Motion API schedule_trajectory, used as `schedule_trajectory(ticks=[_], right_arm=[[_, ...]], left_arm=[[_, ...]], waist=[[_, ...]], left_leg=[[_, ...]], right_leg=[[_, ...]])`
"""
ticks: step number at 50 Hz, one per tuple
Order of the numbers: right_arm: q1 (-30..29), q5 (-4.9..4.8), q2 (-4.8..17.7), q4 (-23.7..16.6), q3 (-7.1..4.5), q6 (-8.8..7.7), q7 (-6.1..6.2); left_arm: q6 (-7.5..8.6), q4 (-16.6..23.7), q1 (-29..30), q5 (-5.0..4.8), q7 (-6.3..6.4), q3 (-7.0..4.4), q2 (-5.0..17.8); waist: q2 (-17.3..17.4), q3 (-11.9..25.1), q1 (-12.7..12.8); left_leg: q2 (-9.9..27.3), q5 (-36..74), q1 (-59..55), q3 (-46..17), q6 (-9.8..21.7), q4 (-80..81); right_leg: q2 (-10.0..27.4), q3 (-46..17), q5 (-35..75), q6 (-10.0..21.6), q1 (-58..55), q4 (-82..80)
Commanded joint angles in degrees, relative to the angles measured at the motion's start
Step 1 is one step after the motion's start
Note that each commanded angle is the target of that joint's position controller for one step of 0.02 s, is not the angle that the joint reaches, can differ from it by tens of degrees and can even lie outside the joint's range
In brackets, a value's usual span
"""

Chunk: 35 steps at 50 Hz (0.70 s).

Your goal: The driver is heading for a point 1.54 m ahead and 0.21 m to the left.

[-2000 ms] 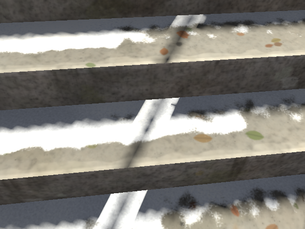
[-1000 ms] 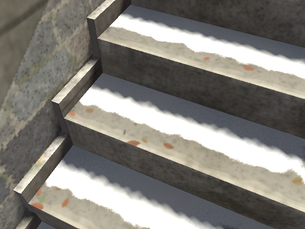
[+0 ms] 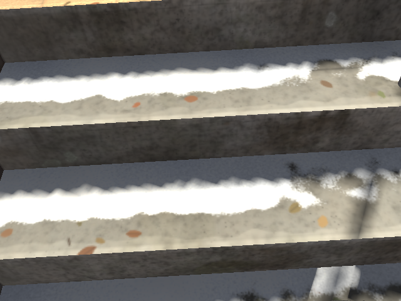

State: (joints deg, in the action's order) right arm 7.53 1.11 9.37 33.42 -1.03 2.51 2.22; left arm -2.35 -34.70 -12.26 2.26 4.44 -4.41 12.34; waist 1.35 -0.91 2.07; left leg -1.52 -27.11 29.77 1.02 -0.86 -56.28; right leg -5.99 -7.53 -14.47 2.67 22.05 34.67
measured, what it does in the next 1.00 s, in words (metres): steps on the spot: left foot, then right foot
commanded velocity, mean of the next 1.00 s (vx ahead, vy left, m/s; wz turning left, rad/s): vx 0.00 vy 0.00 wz -0.13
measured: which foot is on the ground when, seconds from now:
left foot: up 0.00-0.06, down 0.08-1.00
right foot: down 0.00-0.08, up 0.10-0.36, down 0.38-1.00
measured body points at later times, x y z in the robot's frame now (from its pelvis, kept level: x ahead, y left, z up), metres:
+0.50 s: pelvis -0.01 +0.00 +0.01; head +0.00 -0.01 +0.46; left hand +0.11 +0.21 -0.11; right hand +0.05 -0.24 -0.12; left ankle +0.02 +0.09 -0.73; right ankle +0.00 -0.11 -0.73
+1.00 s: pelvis +0.03 -0.04 +0.02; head +0.02 -0.04 +0.47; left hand +0.09 +0.18 -0.12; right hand +0.01 -0.26 -0.14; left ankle +0.02 +0.09 -0.73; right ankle +0.00 -0.11 -0.73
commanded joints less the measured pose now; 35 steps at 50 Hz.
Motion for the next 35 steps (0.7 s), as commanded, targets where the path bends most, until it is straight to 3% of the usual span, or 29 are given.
schedule_trajectory(ticks=[1, 2, 3, 4, 5, 6, 7, 8, 9, 11, 12, 14, 15, 16, 18, 20, 21, 22, 25, 28, 31, 32, 35], right_arm=[[3.4, -1.19, 5.6, -2.3, -2.28, -1.51, 1.81], [5.3, -0.88, 4.2, -1.7, -2.18, -1.91, 2.12], [5.8, -0.85, 3.2, -0.7, -1.98, -2.34, 2.11], [4.6, 0.03, 5.1, -0.8, -2.39, -2.68, 2.23], [0.3, 0.47, 9.3, -2.8, -3.12, -2.51, 1.99], [-0.8, 0.52, 7.6, -4.6, -3.26, -2.78, 1.62], [-3.8, 0.31, 3.1, -4.7, -1.66, -3.40, 1.28], [-3.8, 0.71, 0.5, -3.2, -0.68, -4.05, 1.10], [-3.0, 0.80, 0.9, -1.8, -0.40, -4.22, 1.17], [-0.1, 0.48, 2.4, -0.1, -0.58, -4.00, 1.86], [3.9, 1.00, 4.9, 1.3, -1.28, -3.89, 1.95], [8.9, 1.36, 6.5, 2.7, -2.48, -3.46, 2.32], [7.0, 0.71, 5.1, 2.4, -2.25, -3.69, 1.85], [7.0, 0.50, 5.9, 3.2, -2.54, -3.84, 1.49], [7.3, -0.25, 6.9, 4.7, -3.37, -3.81, 1.06], [5.8, -0.79, 5.1, 5.1, -3.31, -4.69, 0.37], [4.8, -1.25, 3.0, 5.1, -2.97, -4.63, 0.29], [5.0, -1.47, 2.6, 5.7, -2.79, -4.14, 0.03], [8.8, -1.08, 2.5, 8.7, -2.78, -3.63, 0.22], [11.0, -0.76, 2.9, 11.5, -2.99, -3.86, -0.05], [12.6, -1.54, 2.4, 14.0, -2.65, -3.46, -0.25], [12.0, -0.96, 2.5, 14.4, -2.62, -3.32, -0.11], [13.8, -0.99, 2.5, 16.6, -2.66, -3.51, -0.11]], left_arm=[[0.65, 4.2, 0.6, -0.39, -0.09, -2.38, 5.9], [0.90, 4.2, 1.9, -1.18, -0.24, -2.05, 5.4], [1.16, 3.9, 2.5, -2.07, -0.58, -1.79, 4.1], [1.70, 3.8, 2.0, -2.62, -1.65, -1.47, 1.9], [2.05, 4.7, 0.9, -3.48, -1.91, -1.43, 0.9], [1.91, 2.8, -3.1, -1.33, -1.61, -2.78, 6.0], [1.60, 1.0, -4.8, -0.90, -1.22, -3.08, 5.9], [0.90, 0.4, -4.4, -0.45, -1.57, -2.33, 4.3], [0.13, -0.3, -4.5, -0.24, -2.09, -1.92, 2.9], [-0.75, -1.2, -4.3, -0.82, -3.08, -1.19, 1.6], [-0.72, 2.3, 0.8, -1.70, -3.24, -0.43, 1.0], [-0.45, 2.3, 3.8, -2.02, -3.13, 0.34, 0.0], [-0.06, -1.0, -1.7, -2.39, -2.91, 0.41, -0.2], [0.38, -1.5, -3.3, -2.83, -2.62, 0.39, -0.5], [1.10, -2.8, -5.5, -2.76, -2.12, 0.60, -1.8], [1.89, -2.4, -6.8, -1.73, -1.80, 0.50, -0.9], [2.33, -2.2, -6.6, -0.89, -1.83, 0.22, 0.4], [2.84, -1.4, -6.9, -0.48, -1.81, 0.50, -0.2], [3.73, -1.5, -6.6, -0.68, -1.21, 1.62, -2.0], [4.49, -2.2, -9.2, -0.99, -0.88, 1.64, -1.9], [5.04, -3.6, -10.4, -0.84, -0.94, 1.97, -1.5], [5.11, -4.2, -10.7, -0.91, -0.88, 2.18, -1.8], [5.09, -5.7, -11.9, -0.82, -0.97, 2.17, -1.0]], waist=[[-15.1, 7.4, -0.8], [-14.2, 8.7, -2.7], [-10.2, 8.7, -3.8], [-0.3, 8.4, -3.3], [14.1, 8.5, -2.3], [12.8, 12.4, -2.0], [7.2, 9.3, 0.0], [1.7, 4.3, 1.0], [2.1, 2.8, 0.9], [3.4, 1.0, -0.6], [4.8, -1.4, -2.2], [6.6, -0.7, -5.5], [8.7, 2.9, -4.5], [9.1, 3.3, -3.8], [7.5, 2.5, -2.1], [5.4, 3.1, -0.3], [0.0, 2.8, -0.2], [-2.4, 1.6, -0.6], [-6.1, -1.5, -2.6], [-5.0, -1.4, -2.9], [-3.7, -1.6, -3.5], [-3.4, -0.5, -3.7], [-3.4, -1.3, -3.9]], left_leg=[[-1.0, 1.5, -6.8, -0.5, 1.7, 15.9], [-0.6, 7.6, -12.4, -0.1, 2.3, 24.2], [0.3, 15.1, -18.6, -0.5, 2.7, 30.8], [6.6, 18.7, -24.2, -7.3, 4.4, 35.3], [19.1, 30.5, -25.8, -21.6, 11.5, 38.7], [25.5, 29.4, -17.9, -28.9, 18.6, 39.8], [21.9, 22.1, -12.8, -25.5, 19.6, 40.1], [18.0, 13.1, -9.9, -19.7, 17.3, 40.5], [13.9, 10.1, -11.4, -16.1, 15.1, 39.9], [10.2, 11.6, -16.3, -11.8, 13.1, 39.0], [10.1, 6.3, -23.0, -13.7, 13.9, 39.9], [11.6, 10.5, -31.4, -16.2, 14.0, 39.6], [12.1, 19.4, -26.8, -13.6, 13.0, 37.6], [11.3, 21.3, -25.0, -12.0, 13.0, 37.1], [10.1, 19.2, -19.7, -10.3, 12.0, 36.5], [10.7, 13.4, -11.9, -10.9, 9.4, 36.8], [8.7, 3.2, -9.4, -8.6, 7.5, 37.9], [7.2, 0.4, -9.7, -6.8, 6.7, 37.9], [5.7, 6.8, -14.6, -4.1, 5.4, 36.1], [6.2, 10.1, -16.3, -4.4, 5.3, 36.7], [6.1, 12.0, -17.8, -4.1, 4.8, 36.8], [5.8, 13.3, -19.2, -4.1, 4.7, 36.2], [6.1, 15.2, -19.9, -4.2, 4.6, 36.7]], right_leg=[[14.7, -19.0, 25.2, 9.0, -7.6, -8.2], [13.2, -18.3, 24.7, 7.5, -6.3, -6.7], [11.1, -16.8, 18.3, 5.3, -2.3, -4.9], [6.8, -11.5, 3.6, 1.8, 4.5, 3.9], [-2.1, -0.1, -14.8, -1.8, 15.1, 18.0], [0.8, 0.8, -18.9, -4.6, 9.7, 34.3], [2.6, -0.9, -13.8, -6.0, 7.9, 42.0], [3.5, -1.9, -10.1, -7.2, 8.5, 40.7], [3.2, -1.2, -8.8, -7.7, 9.0, 39.0], [3.0, 2.1, -9.4, -7.7, 9.8, 29.6], [3.1, 3.7, -15.6, -8.4, 15.5, 18.6], [4.3, 7.0, -16.9, -8.0, 16.1, 6.0], [4.4, 8.1, -14.7, -6.2, 5.8, 4.6], [3.7, 9.6, -14.4, -5.1, 2.2, 0.0], [2.5, 12.5, -3.2, -3.2, -6.0, -11.1], [7.0, 7.3, 4.1, -2.2, -13.7, -10.6], [8.7, 5.1, 1.4, -1.7, -12.9, -9.4], [9.7, 3.3, -3.0, -0.7, -10.3, -10.7], [10.6, 0.5, -7.3, 0.6, -4.7, -15.6], [10.4, 0.9, -1.6, 1.0, -5.9, -15.9], [11.2, 0.0, 0.7, 2.0, -6.0, -16.5], [11.9, -0.8, -0.1, 2.4, -5.9, -17.6], [12.0, -1.0, -0.5, 2.5, -6.2, -18.5]])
